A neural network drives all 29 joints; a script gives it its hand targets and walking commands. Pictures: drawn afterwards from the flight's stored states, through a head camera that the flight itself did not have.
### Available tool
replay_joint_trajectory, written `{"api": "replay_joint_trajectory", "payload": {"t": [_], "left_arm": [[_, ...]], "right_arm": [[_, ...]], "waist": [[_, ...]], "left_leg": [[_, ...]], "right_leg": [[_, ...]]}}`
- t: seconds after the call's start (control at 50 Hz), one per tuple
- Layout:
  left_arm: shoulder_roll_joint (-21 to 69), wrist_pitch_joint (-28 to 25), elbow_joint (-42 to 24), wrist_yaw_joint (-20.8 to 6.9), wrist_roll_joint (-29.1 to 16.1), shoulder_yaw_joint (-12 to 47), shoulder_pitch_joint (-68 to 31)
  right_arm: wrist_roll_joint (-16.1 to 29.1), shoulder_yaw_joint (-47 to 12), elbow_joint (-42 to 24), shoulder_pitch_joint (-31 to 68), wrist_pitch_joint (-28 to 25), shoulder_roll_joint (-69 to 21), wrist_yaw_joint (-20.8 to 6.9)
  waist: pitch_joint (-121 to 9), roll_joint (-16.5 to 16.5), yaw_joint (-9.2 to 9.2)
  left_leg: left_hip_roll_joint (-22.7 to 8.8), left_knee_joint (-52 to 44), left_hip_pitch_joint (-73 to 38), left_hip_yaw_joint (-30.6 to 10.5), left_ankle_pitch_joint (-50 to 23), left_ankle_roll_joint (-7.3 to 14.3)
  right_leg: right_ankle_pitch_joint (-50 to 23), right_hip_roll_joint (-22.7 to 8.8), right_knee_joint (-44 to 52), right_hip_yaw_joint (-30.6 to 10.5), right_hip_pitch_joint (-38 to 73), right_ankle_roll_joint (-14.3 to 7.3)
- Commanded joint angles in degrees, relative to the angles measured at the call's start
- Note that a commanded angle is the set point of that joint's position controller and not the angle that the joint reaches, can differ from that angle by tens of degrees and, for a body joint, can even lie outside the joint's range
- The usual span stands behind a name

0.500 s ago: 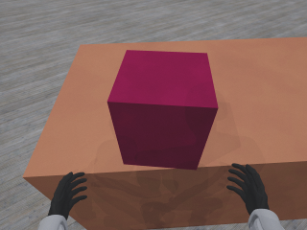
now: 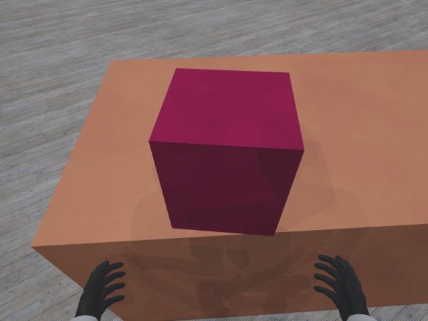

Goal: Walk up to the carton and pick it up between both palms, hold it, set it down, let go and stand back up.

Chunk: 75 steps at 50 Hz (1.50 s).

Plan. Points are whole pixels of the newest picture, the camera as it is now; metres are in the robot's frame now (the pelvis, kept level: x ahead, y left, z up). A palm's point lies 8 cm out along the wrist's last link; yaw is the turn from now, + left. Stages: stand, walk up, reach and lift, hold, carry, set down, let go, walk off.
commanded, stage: set down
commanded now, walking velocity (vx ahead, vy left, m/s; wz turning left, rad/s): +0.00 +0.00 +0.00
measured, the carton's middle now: (226, 155) +0.40 -0.02 +0.10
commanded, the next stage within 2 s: let go in 0.62 s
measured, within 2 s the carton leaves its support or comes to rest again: neither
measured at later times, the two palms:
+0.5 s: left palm (99, 319) +0.17 +0.23 -0.06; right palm (346, 314) +0.15 -0.22 -0.07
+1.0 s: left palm (102, 313) +0.18 +0.23 -0.07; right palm (344, 310) +0.16 -0.22 -0.08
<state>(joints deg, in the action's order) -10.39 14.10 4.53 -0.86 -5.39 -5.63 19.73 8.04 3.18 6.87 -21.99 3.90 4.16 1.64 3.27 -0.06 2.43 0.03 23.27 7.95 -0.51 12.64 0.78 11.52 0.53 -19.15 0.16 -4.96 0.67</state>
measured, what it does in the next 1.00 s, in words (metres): stands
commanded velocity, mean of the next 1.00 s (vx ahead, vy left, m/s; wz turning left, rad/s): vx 0.00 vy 0.00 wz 0.00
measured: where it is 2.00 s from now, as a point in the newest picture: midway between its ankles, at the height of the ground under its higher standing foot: outside the picture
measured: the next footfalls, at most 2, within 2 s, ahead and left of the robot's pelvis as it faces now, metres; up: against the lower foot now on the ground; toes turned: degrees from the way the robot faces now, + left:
none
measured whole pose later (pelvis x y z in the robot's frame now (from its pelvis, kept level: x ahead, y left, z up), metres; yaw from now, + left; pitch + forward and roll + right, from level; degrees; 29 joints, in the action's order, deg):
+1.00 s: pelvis +0.01 -0.01 +0.00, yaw +0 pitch -3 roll -1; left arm -10.4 7.3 26.3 0.0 -0.6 -4.9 11.8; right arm 3.9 3.2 36.3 -11.9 -10.4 6.4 -1.0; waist 3.4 -0.1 2.4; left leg 0.0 23.3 7.3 -0.5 13.5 0.6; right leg 13.1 0.5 -20.6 0.2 -5.0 0.4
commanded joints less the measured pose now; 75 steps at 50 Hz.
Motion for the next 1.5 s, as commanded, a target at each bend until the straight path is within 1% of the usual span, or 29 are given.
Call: {"api": "replay_joint_trajectory", "payload": {"t": [0.0,0.18,0.36,0.64,0.8,0.9,1.04,1.06,1.08,1.1,1.16,1.18,1.24,1.36,1.48], "left_arm": [[-6.5,-2.6,-0.5,2.1,2.6,5.1,-4.1],[-5.3,-3.9,6.3,2.6,4.1,5.7,-6.4],[-5.4,-5.2,12.7,2.0,5.1,5.4,-8.9],[-5.1,-7.4,18.4,1.7,6.2,5.4,-11.5],[-5.2,-8.2,19.6,1.6,6.6,5.1,-12.0],[-4.9,-8.5,19.9,1.5,6.8,5.2,-11.8],[-4.5,-8.7,20.4,1.6,7.0,5.5,-12.5],[-19.4,-11.7,23.6,2.1,8.3,-0.8,-9.5],[-19.5,-12.7,24.3,2.1,8.1,-1.4,-8.9],[-18.2,-13.4,24.9,1.8,8.1,-1.4,-9.4],[-16.3,-14.6,26.4,1.1,8.3,-0.9,-10.6],[-16.3,-14.9,26.8,0.9,8.3,-0.9,-10.9],[-17.2,-15.5,27.8,0.7,8.0,-1.0,-10.5],[-18.8,-16.1,29.3,0.7,7.6,-1.4,-9.7],[-19.0,-16.4,30.2,0.8,7.4,-1.4,-9.6]], "right_arm": [[-7.5,2.4,0.4,6.4,-4.5,13.4,-2.1],[-9.0,2.7,9.6,9.4,-8.2,14.4,-3.3],[-10.3,2.0,17.2,11.6,-11.1,14.2,-3.5],[-10.6,1.8,25.2,14.7,-15.0,15.3,-3.9],[-10.3,1.7,27.3,15.7,-16.3,15.8,-3.7],[-10.1,1.6,28.1,15.9,-16.5,15.7,-3.6],[-10.3,1.5,28.7,16.3,-16.5,15.4,-3.6],[-12.1,3.5,31.6,11.3,-12.1,24.5,-2.0],[-12.0,3.8,31.4,12.0,-10.4,23.7,-1.4],[-12.0,3.6,30.9,12.4,-9.4,22.5,-1.2],[-12.0,3.0,31.2,12.9,-8.6,22.5,-1.5],[-12.0,2.9,31.4,13.0,-8.5,22.5,-1.7],[-11.8,2.8,32.3,13.0,-8.2,23.1,-1.9],[-11.4,2.7,32.9,12.7,-7.7,24.3,-1.9],[-11.1,2.7,32.9,12.7,-7.5,25.1,-1.8]], "waist": [[2.2,4.1,-3.27],[1.5,4.0,-2.76],[0.8,3.4,-2.54],[-1.2,3.7,-2.32],[-1.9,3.0,-2.29],[-2.1,2.7,-2.23],[-2.1,3.1,-2.28],[-4.5,3.7,-4.32],[-3.9,1.8,-4.36],[-3.2,1.2,-4.22],[-1.7,1.5,-4.20],[-1.6,1.5,-4.15],[-2.2,1.7,-4.00],[-3.8,1.7,-3.55],[-5.2,1.8,-3.29]], "left_leg": [[-2.2,-6.7,-6.4,3.8,-7.6,-4.2],[-2.0,-6.1,-7.1,4.2,-7.2,-4.3],[-1.4,-4.7,-8.3,4.9,-8.8,-4.4],[-1.3,-3.1,-9.3,4.6,-11.7,-4.6],[-1.1,-2.4,-8.9,4.5,-12.8,-4.0],[-1.0,-2.0,-8.7,4.3,-13.0,-3.6],[-1.3,-1.7,-7.9,4.1,-12.6,-3.2],[-5.3,-1.1,2.7,-3.4,-15.7,-0.6],[-5.1,-1.5,3.9,-3.2,-11.4,0.3],[-4.8,-2.0,4.4,-3.3,-9.0,0.6],[-4.7,-4.1,5.5,-3.9,-1.8,1.0],[-4.8,-4.2,5.5,-4.0,-0.9,1.1],[-5.1,-3.8,4.5,-4.3,-1.9,1.5],[-5.6,-2.5,1.9,-4.3,-7.9,1.7],[-6.0,-2.0,0.2,-4.3,-11.9,1.8]], "right_leg": [[0.3,2.6,2.5,1.1,-5.2,-3.9],[0.8,2.8,2.2,1.9,-6.3,-3.8],[-0.1,2.5,2.1,2.1,-7.3,-3.4],[-2.0,2.5,1.7,2.7,-7.5,-3.2],[-3.6,2.2,1.4,2.4,-6.7,-2.8],[-4.3,1.9,1.1,2.1,-6.3,-2.7],[-4.3,1.8,0.8,2.0,-6.7,-2.7],[-7.5,-5.1,-2.9,-3.4,-2.2,-1.8],[-7.0,-5.5,-2.9,-3.8,-1.6,-1.9],[-5.6,-5.5,-2.8,-4.0,-2.5,-1.8],[-0.5,-5.2,-1.5,-4.4,-4.0,-1.8],[-0.1,-5.1,-1.3,-4.4,-4.3,-1.8],[-1.2,-5.4,-1.4,-4.7,-4.5,-2.0],[-6.1,-6.1,-2.1,-4.9,-3.7,-2.7],[-9.7,-6.4,-2.7,-4.8,-2.4,-2.9]]}}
